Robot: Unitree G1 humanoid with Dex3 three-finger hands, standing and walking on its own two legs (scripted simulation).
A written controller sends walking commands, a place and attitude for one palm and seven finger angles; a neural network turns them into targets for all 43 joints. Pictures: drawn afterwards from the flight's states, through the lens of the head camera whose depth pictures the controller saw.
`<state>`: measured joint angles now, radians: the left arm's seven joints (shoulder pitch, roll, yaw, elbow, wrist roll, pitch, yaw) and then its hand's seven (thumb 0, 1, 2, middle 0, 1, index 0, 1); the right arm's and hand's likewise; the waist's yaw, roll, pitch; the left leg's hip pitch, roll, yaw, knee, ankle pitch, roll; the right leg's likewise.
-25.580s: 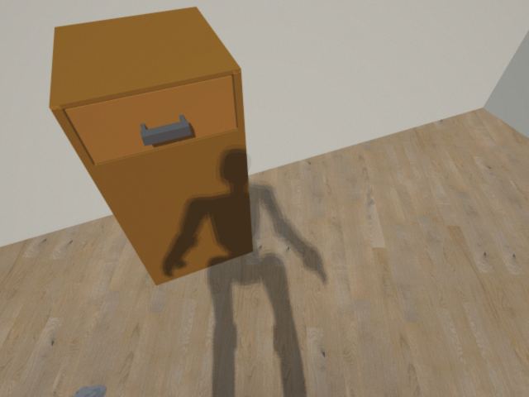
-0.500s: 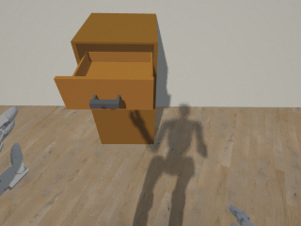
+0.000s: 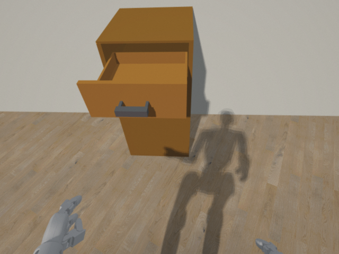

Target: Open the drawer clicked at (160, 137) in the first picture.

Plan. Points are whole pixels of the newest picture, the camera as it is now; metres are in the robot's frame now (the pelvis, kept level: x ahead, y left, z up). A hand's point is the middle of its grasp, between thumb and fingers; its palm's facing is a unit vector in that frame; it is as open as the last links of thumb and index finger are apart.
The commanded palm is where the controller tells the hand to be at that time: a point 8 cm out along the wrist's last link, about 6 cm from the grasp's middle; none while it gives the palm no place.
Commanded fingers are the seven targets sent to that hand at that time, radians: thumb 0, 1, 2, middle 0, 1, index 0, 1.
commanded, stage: let the arm hang, fingers relaxed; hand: left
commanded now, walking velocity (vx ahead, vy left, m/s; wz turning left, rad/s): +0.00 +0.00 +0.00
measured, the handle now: (132, 107) +0.59 +0.16 +0.00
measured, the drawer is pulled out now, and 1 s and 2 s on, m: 0.30 0.30 0.30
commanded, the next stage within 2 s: look to check the result in 0.94 s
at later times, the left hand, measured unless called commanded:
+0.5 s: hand out of the picture -0.04 +0.20 -0.15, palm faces +0.00 -0.97 -0.23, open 7.3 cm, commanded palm none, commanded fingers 0.00 0.90 0.90 -0.20 -0.30 -0.20 -0.30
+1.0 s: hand out of the picture +0.02 +0.19 -0.16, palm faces -0.01 -0.98 -0.20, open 7.3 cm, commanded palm none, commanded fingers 0.00 0.90 0.90 -0.20 -0.30 -0.20 -0.30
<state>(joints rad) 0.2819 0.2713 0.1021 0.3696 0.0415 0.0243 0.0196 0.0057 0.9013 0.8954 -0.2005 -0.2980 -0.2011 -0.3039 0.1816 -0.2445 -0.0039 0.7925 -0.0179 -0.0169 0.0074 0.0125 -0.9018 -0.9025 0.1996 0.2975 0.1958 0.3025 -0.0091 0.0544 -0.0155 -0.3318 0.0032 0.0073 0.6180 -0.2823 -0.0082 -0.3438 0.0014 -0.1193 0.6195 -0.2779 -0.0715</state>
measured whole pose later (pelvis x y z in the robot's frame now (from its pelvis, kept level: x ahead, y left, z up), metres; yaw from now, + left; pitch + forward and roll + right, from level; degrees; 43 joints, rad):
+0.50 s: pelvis +0.01 +0.01 +0.02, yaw -2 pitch -2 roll +0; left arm 0.33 0.18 0.02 1.16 0.01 0.01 0.03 0.01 0.92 0.89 -0.20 -0.30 -0.20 -0.30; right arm 0.34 -0.14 0.01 1.11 -0.01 0.02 -0.03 0.01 -0.91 -0.90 0.20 0.30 0.19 0.30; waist 0.01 0.02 0.07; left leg -0.19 0.01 0.04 0.41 -0.20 0.01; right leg -0.20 0.03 -0.09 0.38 -0.16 -0.05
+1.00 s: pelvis +0.01 +0.01 +0.02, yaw -3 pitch -2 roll +0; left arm 0.28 0.14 0.02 1.14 0.02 0.00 0.03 0.01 0.91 0.89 -0.20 -0.30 -0.20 -0.30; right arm 0.34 -0.11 0.00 1.12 -0.01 0.00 -0.04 0.01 -0.91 -0.90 0.20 0.30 0.19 0.30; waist -0.01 0.01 0.05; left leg -0.17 0.01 0.06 0.40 -0.20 0.01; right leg -0.20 0.02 -0.06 0.39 -0.17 -0.05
